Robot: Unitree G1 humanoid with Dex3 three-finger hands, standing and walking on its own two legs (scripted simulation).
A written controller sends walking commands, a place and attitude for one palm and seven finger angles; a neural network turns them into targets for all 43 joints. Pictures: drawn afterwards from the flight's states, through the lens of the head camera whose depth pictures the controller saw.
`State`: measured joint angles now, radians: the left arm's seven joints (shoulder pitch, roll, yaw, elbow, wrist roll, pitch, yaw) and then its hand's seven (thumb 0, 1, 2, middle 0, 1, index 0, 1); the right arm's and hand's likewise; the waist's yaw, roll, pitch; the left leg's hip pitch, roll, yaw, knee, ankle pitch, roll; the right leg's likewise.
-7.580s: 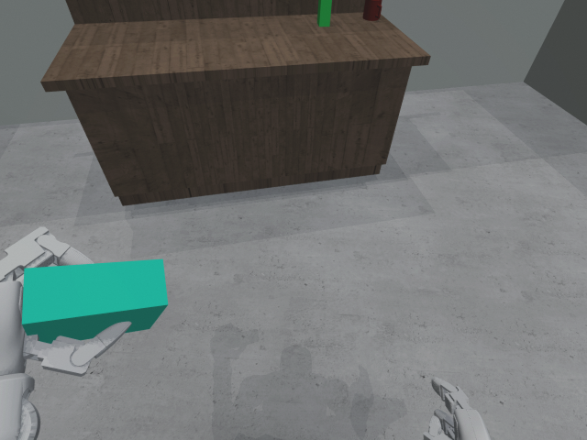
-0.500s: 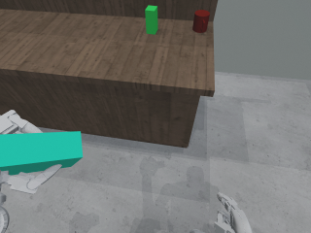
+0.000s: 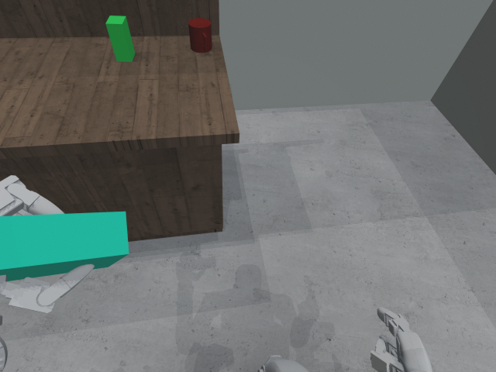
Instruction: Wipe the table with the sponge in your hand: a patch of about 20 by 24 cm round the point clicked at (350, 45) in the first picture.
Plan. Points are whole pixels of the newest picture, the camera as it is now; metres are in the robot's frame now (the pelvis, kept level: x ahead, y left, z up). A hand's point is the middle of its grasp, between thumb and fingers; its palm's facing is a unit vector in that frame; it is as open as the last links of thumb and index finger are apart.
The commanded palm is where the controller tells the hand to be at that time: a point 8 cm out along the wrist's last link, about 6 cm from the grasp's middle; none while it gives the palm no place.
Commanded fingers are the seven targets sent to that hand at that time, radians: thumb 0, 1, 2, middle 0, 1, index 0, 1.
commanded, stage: turn to face it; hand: left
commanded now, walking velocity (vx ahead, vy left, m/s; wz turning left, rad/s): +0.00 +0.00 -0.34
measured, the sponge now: (80, 245) +0.22 +0.22 +0.15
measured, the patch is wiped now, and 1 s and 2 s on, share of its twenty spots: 0.00 0.00 0.00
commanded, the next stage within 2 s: take the last steps up to it in 0.22 s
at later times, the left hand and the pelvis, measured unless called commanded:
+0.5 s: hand (151, 245) +0.22 +0.13 +0.18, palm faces +0.18 -0.84 -0.50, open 9.1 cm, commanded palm +0.17 +0.19 +0.19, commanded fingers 0.00 0.10 1.30 -1.20 -1.60 -1.20 -1.60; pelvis -0.03 -0.06 +0.01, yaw -9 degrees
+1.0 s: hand (149, 228) +0.24 +0.14 +0.17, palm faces +0.28 -0.83 -0.48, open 9.1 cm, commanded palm +0.19 +0.20 +0.19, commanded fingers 0.00 0.10 1.30 -1.20 -1.60 -1.20 -1.60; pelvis +0.01 -0.07 +0.01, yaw -5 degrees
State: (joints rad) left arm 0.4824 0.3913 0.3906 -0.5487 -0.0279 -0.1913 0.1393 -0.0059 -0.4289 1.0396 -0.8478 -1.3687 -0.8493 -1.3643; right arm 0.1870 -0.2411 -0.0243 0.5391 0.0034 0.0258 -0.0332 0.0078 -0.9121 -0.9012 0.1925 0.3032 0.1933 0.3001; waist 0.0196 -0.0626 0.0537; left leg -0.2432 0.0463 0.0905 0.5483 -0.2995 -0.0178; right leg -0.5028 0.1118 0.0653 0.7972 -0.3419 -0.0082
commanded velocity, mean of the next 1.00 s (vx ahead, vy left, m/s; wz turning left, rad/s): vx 0.21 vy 0.11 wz -0.03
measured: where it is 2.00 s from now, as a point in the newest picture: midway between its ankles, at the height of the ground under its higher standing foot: (236, 364)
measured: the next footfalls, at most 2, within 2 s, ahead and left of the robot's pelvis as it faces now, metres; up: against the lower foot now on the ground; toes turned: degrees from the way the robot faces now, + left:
right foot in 0.20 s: +0.02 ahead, -0.17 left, +0.00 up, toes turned -15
left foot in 0.54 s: +0.01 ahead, +0.06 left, +0.00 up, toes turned -3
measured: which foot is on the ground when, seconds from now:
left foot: down 0.00-0.22, up 0.24-0.52, down 0.54-0.78, up 0.80-1.00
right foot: up 0.00-0.18, down 0.20-1.00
